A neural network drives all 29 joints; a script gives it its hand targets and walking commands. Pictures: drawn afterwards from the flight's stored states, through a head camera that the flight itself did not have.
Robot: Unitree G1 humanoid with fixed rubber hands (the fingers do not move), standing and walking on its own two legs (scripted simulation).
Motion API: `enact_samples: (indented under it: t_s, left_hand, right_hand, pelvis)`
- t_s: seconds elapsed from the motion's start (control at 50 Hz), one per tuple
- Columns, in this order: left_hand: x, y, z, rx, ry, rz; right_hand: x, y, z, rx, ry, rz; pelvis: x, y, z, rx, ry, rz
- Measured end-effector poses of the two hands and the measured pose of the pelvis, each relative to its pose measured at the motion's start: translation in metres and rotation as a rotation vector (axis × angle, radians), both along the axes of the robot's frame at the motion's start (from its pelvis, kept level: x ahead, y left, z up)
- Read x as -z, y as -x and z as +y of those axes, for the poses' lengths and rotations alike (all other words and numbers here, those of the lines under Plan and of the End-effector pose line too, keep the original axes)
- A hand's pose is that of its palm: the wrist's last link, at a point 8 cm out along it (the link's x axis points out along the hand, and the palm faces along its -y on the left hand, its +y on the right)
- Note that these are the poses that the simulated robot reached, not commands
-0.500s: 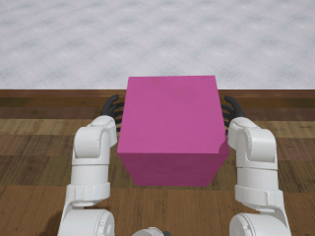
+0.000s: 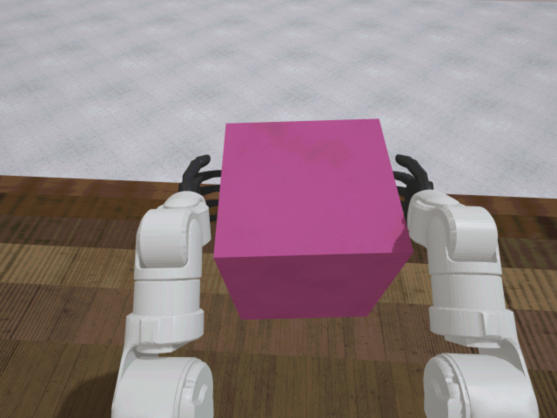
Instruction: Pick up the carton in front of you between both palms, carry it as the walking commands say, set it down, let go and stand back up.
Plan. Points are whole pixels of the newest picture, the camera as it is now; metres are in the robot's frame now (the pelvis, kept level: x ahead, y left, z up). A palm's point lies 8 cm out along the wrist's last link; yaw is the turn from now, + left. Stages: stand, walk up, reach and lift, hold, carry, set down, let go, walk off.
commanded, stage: carry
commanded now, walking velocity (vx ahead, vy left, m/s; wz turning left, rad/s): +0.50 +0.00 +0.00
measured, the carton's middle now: (303, 229) +0.38 +0.00 +0.06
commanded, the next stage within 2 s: none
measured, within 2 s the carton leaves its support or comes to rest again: neither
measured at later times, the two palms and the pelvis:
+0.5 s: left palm (247, 142) +0.74 +0.13 -0.06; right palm (367, 162) +0.69 -0.17 -0.08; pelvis +0.36 +0.02 -0.15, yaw +0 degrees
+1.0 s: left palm (255, 118) +1.06 +0.14 -0.21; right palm (340, 118) +1.09 -0.16 -0.22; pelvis +0.73 -0.03 -0.29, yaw -1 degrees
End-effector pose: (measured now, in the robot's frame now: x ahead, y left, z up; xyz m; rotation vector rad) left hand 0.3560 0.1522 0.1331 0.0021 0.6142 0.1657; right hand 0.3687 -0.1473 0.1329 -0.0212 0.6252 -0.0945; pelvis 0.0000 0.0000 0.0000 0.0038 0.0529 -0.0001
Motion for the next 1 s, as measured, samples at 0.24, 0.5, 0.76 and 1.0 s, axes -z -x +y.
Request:
enact_samples:
  t_s: [0.24, 0.5, 0.76, 1.0]
  left_hand:
    - [0.101, -0.147, 0.024, -0.05, 0.002, 0.174]
    - [0.197, -0.381, -0.023, 0.145, 0.001, 0.142]
    - [0.264, -0.568, -0.033, 0.036, -0.011, 0.001]
    - [0.347, -0.706, -0.011, -0.024, -0.005, 0.172]
  right_hand:
    - [0.112, -0.155, 0.025, -0.032, -0.017, 0.171]
    - [0.212, -0.323, -0.02, 0.163, -0.02, 0.142]
    - [0.265, -0.557, -0.034, 0.048, -0.01, 0.002]
    - [0.356, -0.717, -0.009, -0.031, -0.011, 0.171]
  pelvis:
    - [0.052, -0.162, -0.008, 0.018, 0.007, 0.017]
    - [0.152, -0.365, 0.025, -0.005, -0.021, 0.025]
    - [0.252, -0.578, -0.019, 0.006, -0.014, -0.024]
    - [0.288, -0.731, -0.033, 0.012, 0.007, 0.038]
